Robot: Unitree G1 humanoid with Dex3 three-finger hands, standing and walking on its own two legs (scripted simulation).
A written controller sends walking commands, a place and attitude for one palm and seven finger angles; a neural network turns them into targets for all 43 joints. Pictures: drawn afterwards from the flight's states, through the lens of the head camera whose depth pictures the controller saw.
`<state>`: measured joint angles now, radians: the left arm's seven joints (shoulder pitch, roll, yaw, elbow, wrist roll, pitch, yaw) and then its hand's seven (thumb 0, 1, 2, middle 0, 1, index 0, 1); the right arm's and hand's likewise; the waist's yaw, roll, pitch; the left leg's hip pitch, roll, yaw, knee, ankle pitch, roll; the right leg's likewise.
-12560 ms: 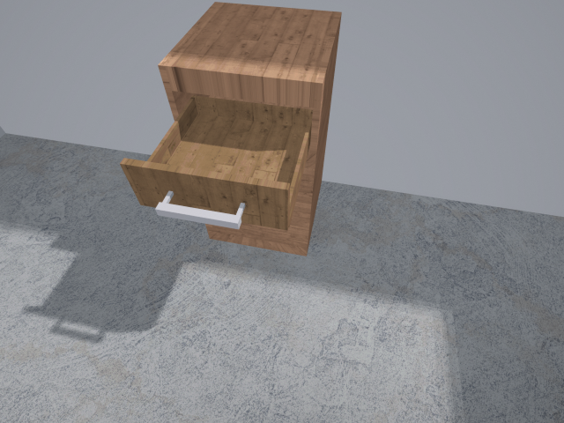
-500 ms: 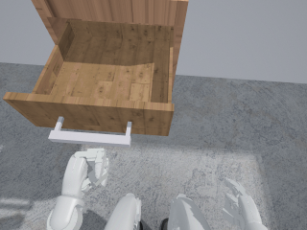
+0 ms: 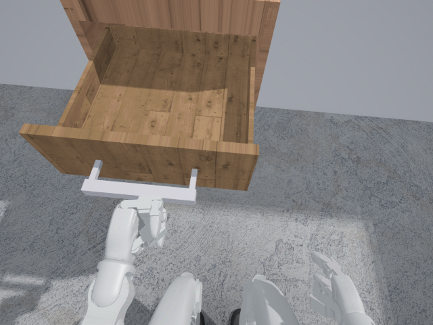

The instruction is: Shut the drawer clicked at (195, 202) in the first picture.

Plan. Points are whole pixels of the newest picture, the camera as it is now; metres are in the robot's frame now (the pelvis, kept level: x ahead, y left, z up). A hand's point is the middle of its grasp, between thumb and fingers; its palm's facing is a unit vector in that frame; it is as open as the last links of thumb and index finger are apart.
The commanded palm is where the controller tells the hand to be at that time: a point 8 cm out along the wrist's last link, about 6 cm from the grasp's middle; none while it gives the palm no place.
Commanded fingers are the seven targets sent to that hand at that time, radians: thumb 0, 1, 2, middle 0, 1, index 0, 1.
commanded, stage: push the drawer shut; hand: left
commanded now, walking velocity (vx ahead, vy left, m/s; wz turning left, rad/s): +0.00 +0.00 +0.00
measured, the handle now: (143, 181) +0.36 +0.15 +0.02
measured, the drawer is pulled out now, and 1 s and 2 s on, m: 0.30 0.18 0.05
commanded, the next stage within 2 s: none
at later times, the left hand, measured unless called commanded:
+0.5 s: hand (168, 193) +0.34 +0.11 +0.02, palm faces -0.08 -1.00 -0.03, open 3.0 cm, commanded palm +0.33 +0.16 +0.02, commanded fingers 0.00 0.90 0.90 -1.40 -1.60 -1.40 -1.60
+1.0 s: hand (173, 166) +0.39 +0.10 +0.02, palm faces -0.07 -1.00 -0.04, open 3.0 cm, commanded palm +0.38 +0.15 +0.02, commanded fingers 0.00 0.90 0.90 -1.40 -1.60 -1.40 -1.60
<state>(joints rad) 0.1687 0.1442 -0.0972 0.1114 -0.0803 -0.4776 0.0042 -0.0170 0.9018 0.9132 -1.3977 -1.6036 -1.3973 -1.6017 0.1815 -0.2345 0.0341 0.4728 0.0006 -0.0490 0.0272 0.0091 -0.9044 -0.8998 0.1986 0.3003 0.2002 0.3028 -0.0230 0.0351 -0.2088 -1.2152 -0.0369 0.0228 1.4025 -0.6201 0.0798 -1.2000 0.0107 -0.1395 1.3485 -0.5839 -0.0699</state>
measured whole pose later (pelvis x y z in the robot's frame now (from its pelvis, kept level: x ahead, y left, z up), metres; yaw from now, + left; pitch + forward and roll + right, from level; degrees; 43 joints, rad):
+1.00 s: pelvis +0.00 +0.00 +0.01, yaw -1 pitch +26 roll -3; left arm -0.35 0.18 0.04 0.57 -0.11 -0.48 0.01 -0.02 0.85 0.90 -1.40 -1.60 -1.40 -1.60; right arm 0.21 -0.25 0.02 0.58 0.00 0.02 0.03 0.01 -0.91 -0.90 0.20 0.30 0.20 0.30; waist -0.08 0.04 -0.19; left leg -1.22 -0.03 0.04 1.36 -0.59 0.08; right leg -1.21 0.02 -0.12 1.31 -0.55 -0.07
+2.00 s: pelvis -0.01 +0.00 -0.01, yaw -3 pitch +31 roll -3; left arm -0.91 0.36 0.29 1.14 -0.03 -0.54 -0.02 0.02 0.87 0.91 -1.40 -1.60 -1.40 -1.60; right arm 0.31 -0.25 0.03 0.61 -0.04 0.08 0.06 0.00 -0.91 -0.90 0.20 0.30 0.20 0.30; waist -0.20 0.05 -0.16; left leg -1.35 0.00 0.03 1.40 -0.59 0.07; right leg -1.34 0.05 -0.13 1.33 -0.53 -0.08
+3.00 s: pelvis -0.04 +0.01 -0.04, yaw -4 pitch +35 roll -9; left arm -1.32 0.62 0.29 1.38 0.10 -0.41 0.00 0.02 0.60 0.95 -1.40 -1.60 -1.40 -1.60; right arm 0.39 -0.25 0.11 0.64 -0.07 0.01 0.05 0.00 -0.91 -0.90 0.20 0.30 0.20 0.30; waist -0.35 0.05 -0.14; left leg -1.58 0.01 -0.03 1.51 -0.55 0.09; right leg -1.52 0.04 -0.20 1.37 -0.48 -0.07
